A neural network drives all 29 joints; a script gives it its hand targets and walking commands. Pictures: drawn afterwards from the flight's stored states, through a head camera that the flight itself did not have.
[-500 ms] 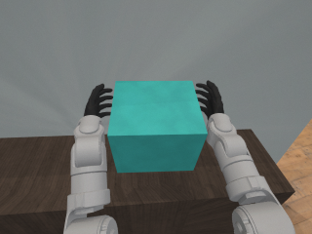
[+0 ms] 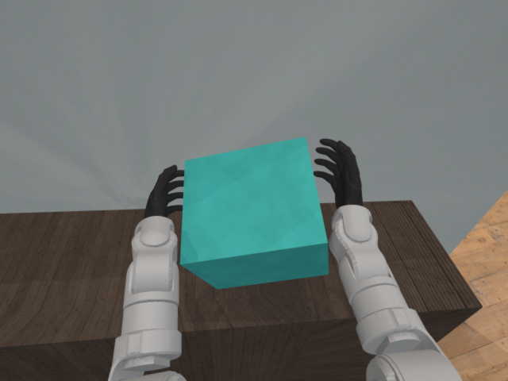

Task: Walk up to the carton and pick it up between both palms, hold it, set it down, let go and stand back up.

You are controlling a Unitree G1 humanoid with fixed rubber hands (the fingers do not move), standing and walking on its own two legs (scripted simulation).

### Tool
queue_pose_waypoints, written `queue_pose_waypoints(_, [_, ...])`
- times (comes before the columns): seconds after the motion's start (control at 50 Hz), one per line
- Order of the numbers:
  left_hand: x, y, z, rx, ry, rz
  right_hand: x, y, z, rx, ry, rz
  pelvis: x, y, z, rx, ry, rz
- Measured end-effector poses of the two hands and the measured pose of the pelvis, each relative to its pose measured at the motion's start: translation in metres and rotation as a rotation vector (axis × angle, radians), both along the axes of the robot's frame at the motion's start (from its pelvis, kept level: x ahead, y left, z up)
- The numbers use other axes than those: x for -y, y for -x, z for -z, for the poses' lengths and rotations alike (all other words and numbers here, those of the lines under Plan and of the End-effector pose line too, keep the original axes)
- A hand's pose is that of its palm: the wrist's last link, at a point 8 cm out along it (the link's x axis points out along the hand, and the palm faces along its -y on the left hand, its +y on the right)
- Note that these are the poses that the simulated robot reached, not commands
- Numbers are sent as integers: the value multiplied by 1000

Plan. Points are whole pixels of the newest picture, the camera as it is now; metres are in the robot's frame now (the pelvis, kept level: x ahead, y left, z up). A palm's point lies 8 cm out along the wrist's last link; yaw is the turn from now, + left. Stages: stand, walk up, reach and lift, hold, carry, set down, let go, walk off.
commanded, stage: set down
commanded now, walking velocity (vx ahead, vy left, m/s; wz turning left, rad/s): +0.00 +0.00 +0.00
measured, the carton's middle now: (258, 218) +0.38 -0.01 +0.07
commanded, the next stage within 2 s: none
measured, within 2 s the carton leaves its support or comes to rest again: neither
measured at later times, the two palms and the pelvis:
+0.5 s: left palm (167, 219) +0.38 +0.14 +0.08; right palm (345, 209) +0.36 -0.15 +0.12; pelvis +0.00 +0.00 +0.00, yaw -1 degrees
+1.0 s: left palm (177, 221) +0.39 +0.13 +0.06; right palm (345, 218) +0.36 -0.16 +0.09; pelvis +0.01 +0.00 +0.00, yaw -2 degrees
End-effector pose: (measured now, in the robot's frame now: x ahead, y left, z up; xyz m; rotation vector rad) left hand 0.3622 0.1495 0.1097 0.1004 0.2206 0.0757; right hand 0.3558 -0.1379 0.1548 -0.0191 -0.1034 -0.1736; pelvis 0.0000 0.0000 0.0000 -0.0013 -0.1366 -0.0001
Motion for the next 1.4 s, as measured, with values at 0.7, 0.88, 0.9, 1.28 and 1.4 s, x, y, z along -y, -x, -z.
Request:
queue_pose_waypoints(0.7, [9,-27,42,-87,31,59,9,-10,48,-117,0,78,-5,-8,-2,-45,-3,30])
queue_pose_waypoints(0.88, [14,-29,54,-84,23,70,14,-9,63,-125,-10,96,-5,-13,-2,-97,1,36])
queue_pose_waypoints(0.9, [15,-29,54,-82,23,71,15,-9,63,-124,-10,97,-4,-12,-2,-100,2,36])
queue_pose_waypoints(1.28, [17,-36,68,-99,58,91,18,-6,84,-207,-11,138,-5,-5,-3,-155,-3,53])
queue_pose_waypoints(1.4, [15,-44,74,-106,69,99,15,-11,92,-246,-7,150,-8,-9,-3,-181,-4,53])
